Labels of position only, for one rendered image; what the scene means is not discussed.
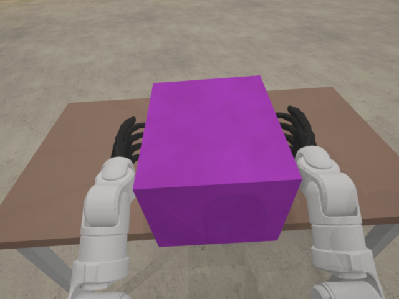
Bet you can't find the robot left hand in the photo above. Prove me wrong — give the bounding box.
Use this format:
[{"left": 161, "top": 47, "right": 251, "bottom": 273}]
[{"left": 111, "top": 116, "right": 145, "bottom": 164}]

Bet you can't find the robot right upper arm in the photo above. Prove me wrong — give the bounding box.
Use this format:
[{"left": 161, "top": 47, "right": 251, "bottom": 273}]
[{"left": 310, "top": 281, "right": 382, "bottom": 299}]

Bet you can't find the robot left forearm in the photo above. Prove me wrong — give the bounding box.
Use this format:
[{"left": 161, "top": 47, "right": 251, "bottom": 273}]
[{"left": 67, "top": 157, "right": 136, "bottom": 299}]

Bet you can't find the robot right hand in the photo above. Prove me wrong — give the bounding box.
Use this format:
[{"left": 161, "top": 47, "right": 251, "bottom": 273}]
[{"left": 276, "top": 105, "right": 317, "bottom": 159}]

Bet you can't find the robot right forearm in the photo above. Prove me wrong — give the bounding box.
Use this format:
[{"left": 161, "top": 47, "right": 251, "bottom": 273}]
[{"left": 295, "top": 146, "right": 385, "bottom": 299}]

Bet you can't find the table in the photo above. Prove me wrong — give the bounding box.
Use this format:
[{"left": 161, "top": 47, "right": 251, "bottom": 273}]
[{"left": 0, "top": 87, "right": 399, "bottom": 293}]

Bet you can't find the carton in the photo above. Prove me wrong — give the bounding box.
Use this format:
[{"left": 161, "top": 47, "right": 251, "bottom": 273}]
[{"left": 133, "top": 75, "right": 302, "bottom": 247}]

